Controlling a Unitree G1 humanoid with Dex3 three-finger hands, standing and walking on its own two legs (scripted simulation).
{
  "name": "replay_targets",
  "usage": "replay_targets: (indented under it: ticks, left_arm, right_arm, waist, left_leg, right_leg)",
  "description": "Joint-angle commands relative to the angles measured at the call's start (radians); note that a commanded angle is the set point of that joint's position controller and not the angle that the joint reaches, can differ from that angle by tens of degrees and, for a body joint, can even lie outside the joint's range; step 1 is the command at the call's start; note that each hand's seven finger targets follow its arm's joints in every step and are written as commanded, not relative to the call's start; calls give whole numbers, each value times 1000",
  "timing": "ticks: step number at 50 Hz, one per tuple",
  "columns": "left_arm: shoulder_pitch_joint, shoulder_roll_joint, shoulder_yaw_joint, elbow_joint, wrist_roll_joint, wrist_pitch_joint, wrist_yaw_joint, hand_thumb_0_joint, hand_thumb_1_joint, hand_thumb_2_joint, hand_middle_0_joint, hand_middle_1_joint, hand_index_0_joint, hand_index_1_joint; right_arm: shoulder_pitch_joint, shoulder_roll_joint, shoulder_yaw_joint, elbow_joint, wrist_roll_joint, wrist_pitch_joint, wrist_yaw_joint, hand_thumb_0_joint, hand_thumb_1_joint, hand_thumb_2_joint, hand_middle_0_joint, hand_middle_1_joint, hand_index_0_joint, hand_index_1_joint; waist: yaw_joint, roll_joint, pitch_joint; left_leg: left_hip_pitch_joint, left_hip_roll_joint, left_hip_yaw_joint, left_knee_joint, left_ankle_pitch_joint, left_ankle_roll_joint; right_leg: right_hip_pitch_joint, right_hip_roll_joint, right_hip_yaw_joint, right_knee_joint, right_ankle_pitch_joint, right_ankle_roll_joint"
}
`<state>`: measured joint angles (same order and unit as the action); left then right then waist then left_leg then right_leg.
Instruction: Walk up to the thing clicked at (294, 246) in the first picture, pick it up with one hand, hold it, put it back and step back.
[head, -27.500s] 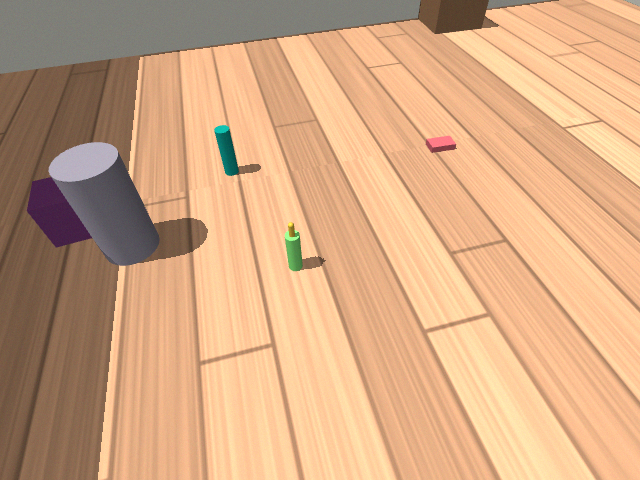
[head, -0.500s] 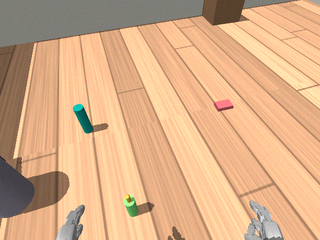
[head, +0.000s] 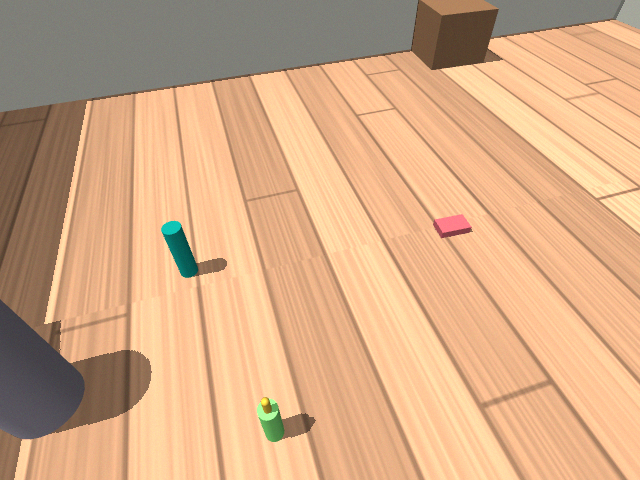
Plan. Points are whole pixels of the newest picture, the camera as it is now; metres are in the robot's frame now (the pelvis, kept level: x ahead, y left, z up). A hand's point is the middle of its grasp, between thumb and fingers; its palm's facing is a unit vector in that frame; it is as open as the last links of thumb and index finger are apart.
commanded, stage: stand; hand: left
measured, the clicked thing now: (270, 417) +0.43 +0.17 -0.64
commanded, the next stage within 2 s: step back in 1.78 s
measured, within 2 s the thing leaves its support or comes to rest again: neither
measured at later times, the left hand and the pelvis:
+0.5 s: hand out of the picture +0.03 +0.24 -0.14, palm faces -0.01 -0.94 -0.34, open 7.4 cm; pelvis -0.02 +0.00 +0.01, yaw +0 degrees
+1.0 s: hand out of the picture +0.05 +0.23 -0.14, palm faces -0.04 -0.94 -0.34, open 7.4 cm; pelvis -0.01 -0.01 +0.02, yaw -1 degrees
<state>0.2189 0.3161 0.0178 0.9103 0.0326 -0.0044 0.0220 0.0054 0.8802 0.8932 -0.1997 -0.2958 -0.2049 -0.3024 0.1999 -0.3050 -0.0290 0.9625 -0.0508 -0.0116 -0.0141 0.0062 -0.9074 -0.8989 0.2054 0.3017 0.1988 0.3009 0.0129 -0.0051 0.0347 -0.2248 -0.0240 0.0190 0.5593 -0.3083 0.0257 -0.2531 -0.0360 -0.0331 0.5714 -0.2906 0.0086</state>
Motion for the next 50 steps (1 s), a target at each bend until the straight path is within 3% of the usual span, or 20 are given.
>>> replay_targets:
  ticks: [1,6,16,21,24,30,32,33,40,42,45,48,50]
  left_arm:
    - [-51,171,34,-11,-7,-33,14,0,899,900,-200,-300,-200,-300]
    - [-73,175,28,63,-9,-26,15,0,899,900,-200,-300,-200,-300]
    - [-109,188,21,146,-9,-31,7,0,899,900,-200,-300,-200,-300]
    - [-96,193,19,176,-7,-25,4,0,899,900,-200,-300,-200,-300]
    - [-112,199,18,178,-6,-29,4,0,899,900,-200,-300,-200,-300]
    - [-114,208,15,192,-9,-31,3,0,899,900,-200,-300,-200,-300]
    - [-117,211,14,195,-10,-30,3,0,899,900,-200,-300,-200,-300]
    - [-117,208,13,198,-11,-30,3,0,899,900,-200,-300,-200,-300]
    - [-116,215,11,204,-15,-31,1,0,899,900,-200,-300,-200,-300]
    - [-121,208,9,203,-14,-34,0,0,899,900,-200,-300,-200,-300]
    - [-122,212,10,208,-14,-32,1,0,899,900,-200,-300,-200,-300]
    - [-129,210,9,206,-18,-35,0,0,899,900,-200,-300,-200,-300]
    - [-132,213,11,208,-18,-35,0,0,899,900,-200,-300,-200,-300]
  right_arm:
    - [-63,-174,-34,-32,14,-26,-10,0,-900,-900,200,300,200,300]
    - [-69,-187,-30,28,20,-23,-14,0,-900,-900,200,300,200,300]
    - [-72,-192,-26,97,23,-17,-5,0,-900,-900,200,300,200,300]
    - [-98,-204,-29,112,22,-9,-2,0,-900,-900,200,300,200,300]
    - [-92,-194,-25,114,26,-12,2,0,-900,-900,200,300,200,300]
    - [-96,-205,-22,126,28,-12,2,0,-900,-900,200,300,200,300]
    - [-90,-206,-20,130,28,-10,3,0,-900,-900,200,300,200,300]
    - [-88,-209,-21,131,26,-10,2,0,-900,-900,200,300,200,300]
    - [-81,-209,-15,138,31,-14,3,0,-900,-900,200,300,200,300]
    - [-84,-214,-13,140,32,-15,2,0,-900,-900,200,300,200,300]
    - [-95,-214,-13,138,32,-15,2,0,-900,-900,200,300,200,300]
    - [-88,-219,-14,143,35,-16,1,0,-900,-900,200,300,200,300]
    - [-88,-217,-11,148,35,-15,0,0,-900,-900,200,300,200,300]
  waist:
    - [7,7,-71]
    - [5,24,-41]
    - [-7,5,-4]
    - [4,18,42]
    - [-7,2,2]
    - [-6,8,-13]
    - [-7,-8,15]
    - [-8,3,-17]
    - [-10,-6,-7]
    - [-9,11,-36]
    - [-9,-6,-14]
    - [-13,-11,-45]
    - [-10,-7,-31]
  left_leg:
    - [53,112,-127,-171,258,12]
    - [71,124,-131,-248,241,4]
    - [70,122,-124,-318,113,-4]
    - [23,123,-137,-346,-27,-6]
    - [59,121,-120,-320,50,-4]
    - [78,130,-120,-323,58,-3]
    - [52,125,-115,-320,44,-2]
    - [76,130,-113,-314,72,0]
    - [76,133,-111,-317,101,-2]
    - [91,139,-108,-307,139,1]
    - [88,139,-109,-312,138,0]
    - [120,146,-103,-301,212,-4]
    - [102,144,-102,-310,182,-4]
  right_leg:
    - [89,-79,98,-136,228,-48]
    - [122,-79,94,-189,185,-35]
    - [128,-87,110,-274,118,-22]
    - [87,-74,108,-291,4,-21]
    - [98,-88,124,-302,25,-25]
    - [90,-91,127,-304,53,-26]
    - [85,-91,134,-313,8,-25]
    - [102,-95,138,-309,40,-28]
    - [99,-92,134,-311,64,-29]
    - [128,-97,133,-305,131,-28]
    - [111,-92,128,-308,103,-27]
    - [137,-98,131,-305,198,-29]
    - [142,-96,130,-311,177,-27]
